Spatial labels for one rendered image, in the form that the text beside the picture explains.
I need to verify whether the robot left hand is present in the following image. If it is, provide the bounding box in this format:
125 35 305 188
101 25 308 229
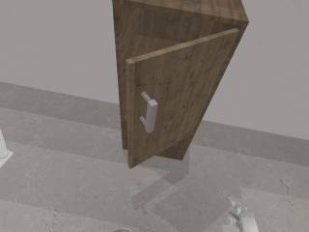
0 129 13 167

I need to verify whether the cupboard door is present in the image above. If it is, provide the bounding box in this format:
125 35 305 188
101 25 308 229
126 28 239 169

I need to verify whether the robot right hand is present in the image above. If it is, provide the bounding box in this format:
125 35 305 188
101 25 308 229
222 195 259 232

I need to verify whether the handle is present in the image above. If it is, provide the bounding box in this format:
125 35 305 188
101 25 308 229
140 91 158 133

